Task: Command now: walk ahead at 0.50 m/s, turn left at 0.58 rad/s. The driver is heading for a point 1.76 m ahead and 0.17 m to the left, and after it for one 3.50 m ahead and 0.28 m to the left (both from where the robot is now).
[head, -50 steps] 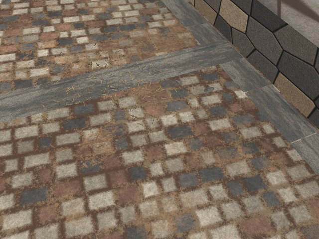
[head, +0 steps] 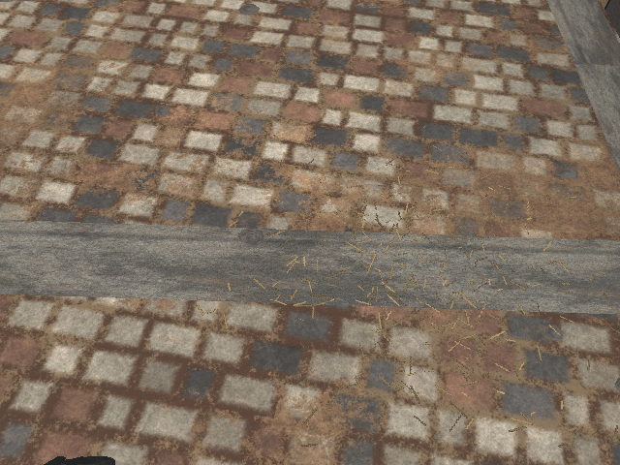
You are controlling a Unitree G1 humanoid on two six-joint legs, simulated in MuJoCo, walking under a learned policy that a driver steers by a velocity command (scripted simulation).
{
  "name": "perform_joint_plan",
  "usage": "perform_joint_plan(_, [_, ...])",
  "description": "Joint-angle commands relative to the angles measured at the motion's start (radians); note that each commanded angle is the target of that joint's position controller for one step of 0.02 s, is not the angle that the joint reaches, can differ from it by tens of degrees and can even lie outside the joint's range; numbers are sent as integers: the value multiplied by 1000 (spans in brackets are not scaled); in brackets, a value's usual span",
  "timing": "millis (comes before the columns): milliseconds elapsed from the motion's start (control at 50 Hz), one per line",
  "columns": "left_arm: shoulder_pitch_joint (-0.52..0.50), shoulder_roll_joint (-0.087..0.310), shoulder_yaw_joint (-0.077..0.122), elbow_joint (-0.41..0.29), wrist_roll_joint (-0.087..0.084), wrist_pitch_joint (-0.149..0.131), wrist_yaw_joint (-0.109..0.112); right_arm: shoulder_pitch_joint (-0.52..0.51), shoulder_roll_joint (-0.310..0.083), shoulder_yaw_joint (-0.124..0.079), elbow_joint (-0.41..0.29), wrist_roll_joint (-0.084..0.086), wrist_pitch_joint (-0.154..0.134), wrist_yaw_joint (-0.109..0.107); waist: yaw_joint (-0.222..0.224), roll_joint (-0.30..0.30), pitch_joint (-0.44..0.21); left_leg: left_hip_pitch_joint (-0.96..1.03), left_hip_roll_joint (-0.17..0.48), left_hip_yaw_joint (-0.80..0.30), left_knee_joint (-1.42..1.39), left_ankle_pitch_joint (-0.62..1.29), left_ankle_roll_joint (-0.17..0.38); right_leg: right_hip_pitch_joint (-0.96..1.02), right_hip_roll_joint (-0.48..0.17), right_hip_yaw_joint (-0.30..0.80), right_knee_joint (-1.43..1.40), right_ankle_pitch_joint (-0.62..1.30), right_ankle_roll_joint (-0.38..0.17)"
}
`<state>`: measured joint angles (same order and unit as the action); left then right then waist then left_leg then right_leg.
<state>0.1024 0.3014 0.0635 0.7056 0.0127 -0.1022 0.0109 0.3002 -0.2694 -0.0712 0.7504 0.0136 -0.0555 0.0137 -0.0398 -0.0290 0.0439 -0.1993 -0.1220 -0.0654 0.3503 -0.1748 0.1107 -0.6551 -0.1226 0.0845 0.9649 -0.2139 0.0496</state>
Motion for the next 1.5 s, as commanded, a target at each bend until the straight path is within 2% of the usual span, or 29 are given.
perform_joint_plan(20, [-45,40,5,-68,4,-4,-2,-26,-173,-45,-77,7,-11,-21,10,80,-46,-59,195,-157,-110,269,142,71,51,-45,-213,200,24])
perform_joint_plan(140, [-161,81,13,-111,-21,-28,-33,58,-168,-44,-58,16,10,-30,-34,129,-50,41,240,-288,-1,104,98,153,117,-17,-459,252,-5])
perform_joint_plan(200, [-35,118,36,-86,-22,-42,-33,22,-159,-43,-72,11,16,-32,47,169,-82,70,237,-342,120,173,60,312,127,-33,-521,163,-62])
perform_joint_plan(220, [77,152,51,-69,-8,-48,-27,13,-117,-27,-85,5,13,-28,104,144,-173,19,183,-297,280,194,26,509,66,6,-514,165,-107])
perform_joint_plan(240, [240,213,65,-58,3,-44,-16,32,-60,-5,-110,-18,11,-28,154,3,-330,-128,104,-193,579,-34,-18,785,-121,201,-497,117,-166])
perform_joint_plan(260, [283,266,77,-19,10,-32,-29,185,-31,5,-137,26,0,-26,67,-373,-408,-488,12,-115,867,-448,-68,1026,-315,707,-624,-149,-323])
perform_joint_plan(280, [241,150,53,-48,-10,-27,-30,154,-148,-14,-100,37,4,-30,99,-203,-304,-591,96,-143,980,-381,-83,960,-298,699,-666,-355,-292])
perform_joint_plan(320, [155,88,29,-56,-4,-11,-21,-14,-175,-27,-127,12,15,-29,106,-29,-116,-568,162,-81,966,-213,-95,708,-209,386,-686,-163,-227])
perform_joint_plan(380, [116,59,21,-33,0,-14,-18,-23,-121,-27,-143,18,25,-14,59,-80,-49,-482,221,-60,865,-138,-97,544,-130,168,-754,35,-217])
perform_joint_plan(480, [155,108,37,24,-5,-23,-20,-94,-63,-8,-169,6,31,-11,62,-33,-29,-532,230,-51,677,-24,-118,555,-142,22,-809,216,-260])
perform_joint_plan(660, [253,177,46,116,-47,20,-20,-324,-59,11,-230,9,-4,33,113,-50,28,-419,180,79,247,70,-64,686,-161,-102,-773,351,-219])
perform_joint_plan(700, [239,198,49,127,-54,32,-15,-246,-97,-9,-217,1,-5,33,45,-75,-29,-267,130,119,187,25,-24,713,-156,-135,-650,623,-193])
perform_joint_plan(740, [233,156,27,123,-40,34,-5,54,-193,-58,-128,-6,2,14,-103,-38,-214,217,147,70,175,114,39,509,-77,-209,-268,620,-127])
perform_joint_plan(760, [298,44,-12,75,-10,18,-12,153,-308,-78,-115,-22,5,1,-75,203,-352,588,426,-391,149,30,181,104,64,-214,138,50,-58])
perform_joint_plan(780, [295,67,-13,88,-21,-6,-18,164,-268,-62,-121,-11,2,4,-81,238,-476,623,528,-704,-5,-36,256,-28,132,-31,316,-378,-54])
perform_joint_plan(800, [216,140,11,65,-56,-15,-26,106,-210,-41,-114,-9,-5,10,-77,176,-322,518,488,-552,-21,-53,207,-126,72,-1,369,-329,-63])
perform_joint_plan(820, [158,134,7,49,-59,-18,-26,48,-174,-30,-113,-5,-8,11,-51,148,-205,370,438,-398,-33,2,171,-132,28,-28,326,-242,-72])
perform_joint_plan(860, [161,118,13,64,-32,-2,-20,-54,-109,-11,-115,-14,-17,17,23,117,-105,141,362,-227,-95,123,129,-30,-31,-27,215,-113,-64])
perform_joint_plan(960, [156,63,6,72,-37,49,-15,-61,-119,-22,-65,-31,-56,5,55,97,-39,22,349,-42,-214,211,127,-17,-28,12,102,65,-24])
perform_joint_plan(1080, [-5,28,-6,22,-31,37,-40,-22,-148,-26,-19,-25,-55,-17,-5,77,17,93,338,124,-242,226,67,-25,19,-29,-225,343,-39])
perform_joint_plan(1180, [-111,23,-14,-51,-30,35,-73,40,-172,-37,30,-7,-23,-26,-41,67,50,286,396,175,-162,353,45,-87,42,-86,-345,227,-88])
perform_joint_plan(1260, [66,101,28,-49,-31,43,-82,0,-220,-49,19,-3,14,-49,82,125,-96,315,378,240,187,939,-13,207,167,-199,-361,46,-170])
perform_joint_plan(1280, [225,159,60,-14,-33,46,-69,-7,-210,-42,12,-1,16,-55,167,94,-180,193,336,263,415,866,-50,462,189,-168,-420,110,-212])
perform_joint_plan(1300, [342,275,95,0,-33,56,-46,59,-134,-16,-27,-26,-2,-52,166,-97,-303,-175,239,269,788,401,-109,842,-39,213,-416,108,-337])
perform_joint_plan(1320, [311,282,85,-22,-41,46,-49,84,-59,17,-50,-32,-40,-32,107,-206,-430,-479,43,69,1051,-399,-144,1057,-217,738,-594,-15,-492])
perform_joint_plan(1340, [322,203,63,-25,-33,41,-49,-29,-144,-4,-69,6,-73,-12,171,-107,-396,-591,108,-63,1088,-362,-116,1052,-194,672,-645,-68,-438])
perform_joint_plan(1360, [281,164,52,-26,-31,37,-46,-94,-149,-1,-93,26,-89,-6,157,-60,-263,-621,151,-43,1029,-283,-95,923,-159,524,-650,-26,-396])
perform_joint_plan(1400, [162,110,35,-52,-26,35,-41,-110,-153,-9,-89,-15,-88,-18,70,26,-126,-513,220,-28,846,-185,-100,639,-86,344,-678,170,-351])
perform_joint_plan(1500, [137,141,42,-69,-23,32,-16,-114,-103,0,-104,-32,-41,-23,25,-10,-68,-409,216,13,614,-55,-174,399,-14,201,-740,340,-350])
